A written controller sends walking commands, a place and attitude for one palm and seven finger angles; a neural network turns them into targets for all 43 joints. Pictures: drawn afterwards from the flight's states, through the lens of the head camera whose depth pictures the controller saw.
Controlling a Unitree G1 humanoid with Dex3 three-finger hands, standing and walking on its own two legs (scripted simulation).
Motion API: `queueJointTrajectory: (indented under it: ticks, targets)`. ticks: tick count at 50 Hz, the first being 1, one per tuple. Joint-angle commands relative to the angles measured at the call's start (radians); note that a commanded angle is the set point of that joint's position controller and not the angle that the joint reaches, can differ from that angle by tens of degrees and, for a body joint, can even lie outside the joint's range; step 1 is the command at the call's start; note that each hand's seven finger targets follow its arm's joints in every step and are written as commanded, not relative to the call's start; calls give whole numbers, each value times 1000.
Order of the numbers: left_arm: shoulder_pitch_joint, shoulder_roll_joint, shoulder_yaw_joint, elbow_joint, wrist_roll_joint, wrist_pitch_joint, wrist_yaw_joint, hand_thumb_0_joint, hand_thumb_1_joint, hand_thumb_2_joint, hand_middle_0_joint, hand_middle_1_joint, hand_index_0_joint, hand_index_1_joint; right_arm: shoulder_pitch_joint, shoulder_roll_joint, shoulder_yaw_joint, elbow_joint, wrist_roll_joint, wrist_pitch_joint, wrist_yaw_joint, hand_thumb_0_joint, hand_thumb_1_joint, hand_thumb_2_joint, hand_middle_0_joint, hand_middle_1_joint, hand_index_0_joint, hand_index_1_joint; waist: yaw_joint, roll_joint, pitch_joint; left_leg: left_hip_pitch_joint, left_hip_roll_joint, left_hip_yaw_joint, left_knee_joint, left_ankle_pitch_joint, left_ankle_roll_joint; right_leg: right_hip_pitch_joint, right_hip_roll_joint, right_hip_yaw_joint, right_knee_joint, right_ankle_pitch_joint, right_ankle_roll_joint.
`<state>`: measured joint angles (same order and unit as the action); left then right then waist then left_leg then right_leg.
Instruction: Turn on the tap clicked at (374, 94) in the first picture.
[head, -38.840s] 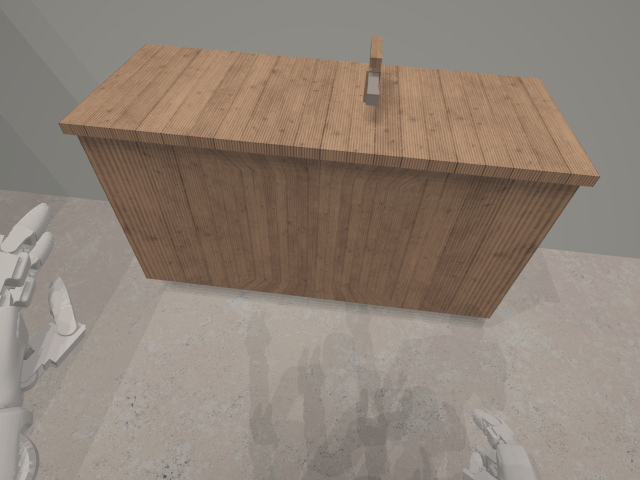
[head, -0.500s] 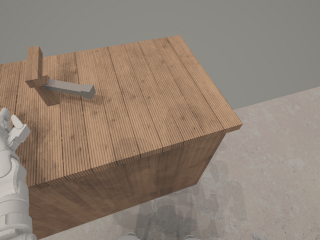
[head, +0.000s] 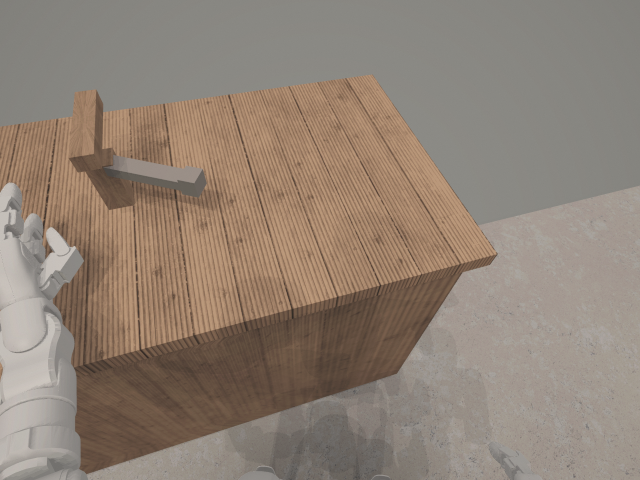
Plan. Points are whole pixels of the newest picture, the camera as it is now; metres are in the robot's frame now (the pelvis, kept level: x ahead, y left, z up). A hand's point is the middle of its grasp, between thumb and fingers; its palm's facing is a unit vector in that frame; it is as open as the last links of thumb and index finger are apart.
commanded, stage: push the lever round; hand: left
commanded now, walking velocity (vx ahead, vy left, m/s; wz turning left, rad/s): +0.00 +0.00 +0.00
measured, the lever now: (192, 181) +0.47 +0.20 +0.08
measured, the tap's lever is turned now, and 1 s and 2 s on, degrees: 60 60 60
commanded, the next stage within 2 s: none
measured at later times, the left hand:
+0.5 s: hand (98, 254) +0.36 +0.29 +0.07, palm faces +0.54 -0.84 -0.08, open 7.8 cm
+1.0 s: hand (127, 249) +0.37 +0.26 +0.07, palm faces +0.61 -0.79 -0.06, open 7.8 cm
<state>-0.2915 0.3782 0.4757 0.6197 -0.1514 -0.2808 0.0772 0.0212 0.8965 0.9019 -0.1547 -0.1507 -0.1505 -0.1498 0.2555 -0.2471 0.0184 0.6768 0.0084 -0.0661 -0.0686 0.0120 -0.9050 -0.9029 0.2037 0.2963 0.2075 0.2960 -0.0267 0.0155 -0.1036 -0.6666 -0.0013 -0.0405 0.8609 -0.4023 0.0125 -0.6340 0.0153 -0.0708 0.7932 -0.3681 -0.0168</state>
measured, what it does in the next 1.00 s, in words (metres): stands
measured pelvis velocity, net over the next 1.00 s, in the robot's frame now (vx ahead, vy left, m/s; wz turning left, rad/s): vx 0.00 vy -0.02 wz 0.00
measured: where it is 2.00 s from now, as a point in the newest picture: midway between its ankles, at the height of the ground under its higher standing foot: outside the picture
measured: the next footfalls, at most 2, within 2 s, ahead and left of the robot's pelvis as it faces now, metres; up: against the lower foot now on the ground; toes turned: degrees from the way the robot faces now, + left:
none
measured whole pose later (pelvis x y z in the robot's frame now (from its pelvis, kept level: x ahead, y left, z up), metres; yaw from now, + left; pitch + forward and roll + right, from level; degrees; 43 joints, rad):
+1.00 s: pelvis +0.00 -0.02 +0.00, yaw +0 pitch +11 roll -1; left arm -0.30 0.25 0.39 0.60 -0.09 -0.30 0.30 0.02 0.90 0.90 -0.15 -0.15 -0.15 -0.15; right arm 0.26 -0.25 0.00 0.70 -0.01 -0.04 -0.05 0.01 -0.91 -0.90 0.20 0.30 0.21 0.30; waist -0.03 0.03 -0.11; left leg -0.64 0.01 -0.05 0.84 -0.39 -0.01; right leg -0.62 0.03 -0.08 0.80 -0.37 -0.04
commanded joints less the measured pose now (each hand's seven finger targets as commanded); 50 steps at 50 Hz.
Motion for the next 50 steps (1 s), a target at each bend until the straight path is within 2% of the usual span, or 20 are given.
queueJointTrajectory:
  ticks: [1, 4, 6, 10, 12, 13, 14, 19, 22, 26, 28, 32, 33, 35, 38, 42, 43, 46, 48, 50]
  targets:
    - [-266, 258, 28, -225, 4, -69, 17, 0, 900, 900, -150, -150, -150, -150, 40, -162, -62, -105, -1, -26, -2, 0, -900, -900, 200, 300, 200, 300, -6, 104, -275, 182, 0, -42, -131, 296, -16, 126, 17, 30, -78, 214, -13]
    - [-287, 257, 25, -239, 13, -75, 31, 0, 900, 900, -150, -150, -150, -150, 43, -161, -62, -103, -3, -23, 0, 0, -900, -900, 200, 300, 200, 300, -5, 120, -282, 189, 2, -43, -128, 307, -16, 130, 16, 32, -74, 225, -15]
    - [-226, 246, 31, -225, 5, -71, 35, 0, 900, 900, -150, -150, -150, -150, 47, -164, -67, -106, -4, -23, 4, 0, -900, -900, 200, 300, 200, 300, 0, 67, -293, 177, -1, -31, -124, 319, -8, 159, 18, 34, -79, 255, -12]
    - [-209, 265, 54, -267, 7, -79, 41, 0, 900, 900, -150, -150, -150, -150, 49, -159, -70, -106, -4, -15, 7, 0, -900, -900, 200, 300, 200, 300, 11, 86, -323, 181, -2, -20, -119, 367, -8, 198, 15, 40, -73, 305, -11]
    - [-197, 240, 40, -270, 0, -79, 41, 0, 900, 900, -150, -150, -150, -150, 46, -159, -71, -105, -4, -17, 11, 0, -900, -900, 200, 300, 200, 300, 5, 62, -303, 169, -4, -14, -118, 361, -3, 204, 16, 40, -78, 318, -9]
    - [-171, 272, 76, -251, 4, -78, 45, 0, 900, 900, -150, -150, -150, -150, 46, -161, -71, -98, -2, -13, 8, 0, -900, -900, 200, 300, 200, 300, 15, 69, -287, 151, -3, -17, -118, 353, 0, 208, 14, 43, -78, 314, -10]
    - [-210, 250, 47, -261, 3, -80, 42, 0, 900, 900, -150, -150, -150, -150, 43, -158, -69, -96, -2, -12, 8, 0, -900, -900, 200, 300, 200, 300, -4, 75, -276, 153, -5, -11, -118, 337, 2, 195, 13, 45, -81, 312, -8]
    - [-258, 213, 1, -287, 10, -100, 46, 0, 900, 900, -150, -150, -150, -150, 33, -155, -71, -87, -1, -20, 4, 0, -900, -900, 200, 300, 200, 300, -18, 99, -267, 169, -4, -16, -123, 278, 3, 165, 13, 47, -88, 256, -11]
    - [-219, 189, -13, -268, 4, -98, 51, 0, 900, 900, -150, -150, -150, -150, 28, -157, -72, -91, -2, -25, 6, 0, -900, -900, 200, 300, 200, 300, -11, 59, -265, 154, -9, -13, -127, 252, 6, 179, 12, 47, -96, 248, -9]
    - [-213, 231, 30, -240, 5, -86, 64, 0, 900, 900, -150, -150, -150, -150, 25, -156, -69, -96, -2, -18, 3, 0, -900, -900, 200, 300, 200, 300, 0, 27, -271, 117, -15, 0, -129, 235, 13, 220, 5, 58, -103, 261, -4]
    - [-225, 250, 45, -249, 17, -90, 71, 0, 900, 900, -150, -150, -150, -150, 19, -151, -66, -93, 1, -14, 3, 0, -900, -900, 200, 300, 200, 300, 9, 87, -255, 122, -14, -1, -134, 230, 12, 213, 4, 60, -103, 249, -10]
    - [-277, 198, -6, -252, 17, -99, 84, 0, 900, 900, -150, -150, -150, -150, 14, -150, -64, -99, -4, -18, 6, 0, -900, -900, 200, 300, 200, 300, -12, 52, -261, 125, -16, 0, -128, 201, 15, 197, 6, 62, -107, 229, -5]
    - [-263, 217, 20, -245, 22, -101, 94, 0, 900, 900, -150, -150, -150, -150, 14, -149, -66, -95, -4, -17, 5, 0, -900, -900, 200, 300, 200, 300, -2, 69, -268, 125, -16, 0, -126, 207, 15, 205, 4, 64, -106, 235, -7]
    - [-262, 173, -14, -238, 22, -97, 106, 0, 900, 900, -150, -150, -150, -150, 15, -148, -66, -100, -5, -18, 9, 0, -900, -900, 200, 300, 200, 300, -11, 36, -270, 127, -17, 1, -125, 220, 15, 205, 4, 60, -104, 253, -4]
    - [-269, 167, -20, -239, 34, -88, 129, 0, 900, 900, -150, -150, -150, -150, 10, -146, -65, -97, -4, -15, 10, 0, -900, -900, 200, 300, 200, 300, -7, 66, -252, 127, -15, -3, -129, 211, 13, 195, 2, 60, -108, 238, -7]
    - [-278, 103, -72, -259, 43, -88, 171, 0, 900, 900, -150, -150, -150, -150, 3, -142, -65, -100, -9, -19, 17, 0, -900, -900, 200, 300, 200, 300, -18, 38, -259, 136, -15, -3, -129, 207, 10, 185, 2, 54, -110, 232, -5]
    - [-295, 131, -45, -252, 54, -88, 189, 0, 900, 900, -150, -150, -150, -150, 2, -145, -66, -93, -11, -17, 14, 0, -900, -900, 200, 300, 200, 300, -16, 50, -251, 132, -14, -10, -129, 198, 10, 174, 2, 53, -107, 216, -6]
    - [-333, 112, -60, -249, 66, -91, 226, 0, 900, 900, -150, -150, -150, -150, -2, -142, -65, -94, -18, -16, 14, 0, -900, -900, 200, 300, 200, 300, -21, 16, -265, 121, -19, -4, -130, 178, 13, 188, -1, 58, -113, 204, -2]
    - [-323, 128, -43, -263, 84, -95, 250, 0, 900, 900, -150, -150, -150, -150, -2, -140, -68, -89, -21, -15, 16, 0, -900, -900, 200, 300, 200, 300, -8, 67, -284, 139, -18, -5, -126, 209, 10, 192, 0, 58, -105, 228, -8]
    - [-342, 91, -79, -268, 96, -97, 268, 0, 900, 900, -150, -150, -150, -150, -2, -133, -67, -87, -23, -14, 21, 0, -900, -900, 200, 300, 200, 300, -19, 65, -294, 146, -15, -5, -122, 222, 5, 185, 0, 54, -96, 238, -8]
